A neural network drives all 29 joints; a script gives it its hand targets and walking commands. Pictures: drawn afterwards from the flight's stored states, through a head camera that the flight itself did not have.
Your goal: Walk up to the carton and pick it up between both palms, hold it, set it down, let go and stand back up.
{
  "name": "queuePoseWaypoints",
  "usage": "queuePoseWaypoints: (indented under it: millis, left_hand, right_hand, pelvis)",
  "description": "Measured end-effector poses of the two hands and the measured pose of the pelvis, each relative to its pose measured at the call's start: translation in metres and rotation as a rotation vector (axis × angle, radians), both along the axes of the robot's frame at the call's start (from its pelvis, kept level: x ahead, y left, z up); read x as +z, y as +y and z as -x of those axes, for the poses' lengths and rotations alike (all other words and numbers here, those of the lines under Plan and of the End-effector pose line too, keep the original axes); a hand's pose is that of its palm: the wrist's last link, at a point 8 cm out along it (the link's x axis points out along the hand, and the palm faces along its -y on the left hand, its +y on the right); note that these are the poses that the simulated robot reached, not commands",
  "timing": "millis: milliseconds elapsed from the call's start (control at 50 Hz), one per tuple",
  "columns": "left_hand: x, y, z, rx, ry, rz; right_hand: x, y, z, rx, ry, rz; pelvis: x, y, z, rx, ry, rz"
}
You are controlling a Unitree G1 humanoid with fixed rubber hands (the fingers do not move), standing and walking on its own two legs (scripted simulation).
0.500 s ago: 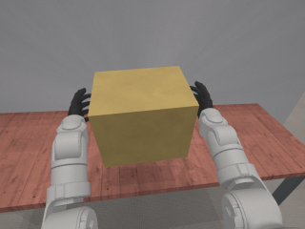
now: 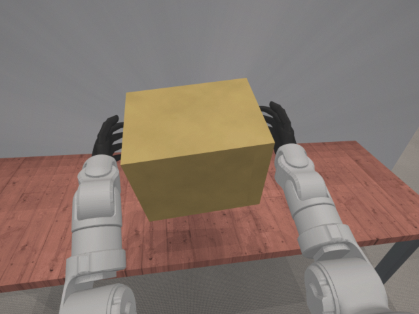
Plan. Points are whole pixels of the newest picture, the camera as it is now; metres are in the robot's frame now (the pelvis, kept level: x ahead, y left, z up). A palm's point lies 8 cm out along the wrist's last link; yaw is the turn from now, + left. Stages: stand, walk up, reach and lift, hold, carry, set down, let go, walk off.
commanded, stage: set down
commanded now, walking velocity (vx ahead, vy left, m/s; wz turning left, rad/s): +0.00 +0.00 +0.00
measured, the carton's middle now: (196, 151) +0.40 +0.03 +0.17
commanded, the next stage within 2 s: none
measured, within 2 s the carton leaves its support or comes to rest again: neither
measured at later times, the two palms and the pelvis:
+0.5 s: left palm (125, 167) +0.39 +0.17 +0.14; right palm (279, 152) +0.42 -0.15 +0.17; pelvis +0.03 -0.01 +0.00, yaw +0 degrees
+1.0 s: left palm (118, 182) +0.36 +0.18 +0.13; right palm (272, 164) +0.41 -0.14 +0.14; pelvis +0.02 -0.02 +0.00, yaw +0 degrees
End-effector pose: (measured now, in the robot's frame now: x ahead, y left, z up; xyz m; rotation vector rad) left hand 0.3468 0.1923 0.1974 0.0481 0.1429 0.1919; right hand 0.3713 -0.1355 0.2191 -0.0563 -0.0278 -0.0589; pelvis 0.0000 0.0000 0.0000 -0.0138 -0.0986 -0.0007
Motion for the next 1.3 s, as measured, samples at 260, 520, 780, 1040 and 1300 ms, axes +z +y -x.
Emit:
queuePoseWaypoints:
  millis: [260,520,780,1040,1300]
  left_hand:
    - [-0.033,-0.013,-0.022,0.001,0.063,-0.010]
    - [-0.056,-0.020,-0.039,0.020,0.096,-0.034]
    - [-0.061,-0.014,-0.022,0.044,0.090,-0.039]
    - [-0.073,-0.009,-0.013,0.090,0.100,-0.015]
    - [-0.091,-0.010,-0.029,0.117,0.120,-0.030]
  right_hand:
    - [-0.041,-0.013,-0.020,0.000,0.053,0.029]
    - [-0.054,-0.018,-0.047,0.014,0.059,-0.081]
    - [-0.055,-0.011,-0.040,0.047,0.054,-0.060]
    - [-0.082,-0.005,-0.038,0.075,0.132,0.014]
    - [-0.104,-0.006,-0.062,0.104,0.172,0.014]
  pelvis:
    - [0.000,-0.005,-0.010,0.001,0.009,-0.009]
    - [0.001,-0.013,-0.032,0.000,0.038,-0.017]
    - [0.000,-0.016,-0.025,-0.002,0.029,-0.015]
    - [0.000,-0.017,-0.021,-0.003,0.027,-0.016]
    - [0.000,-0.026,-0.034,-0.005,0.082,-0.022]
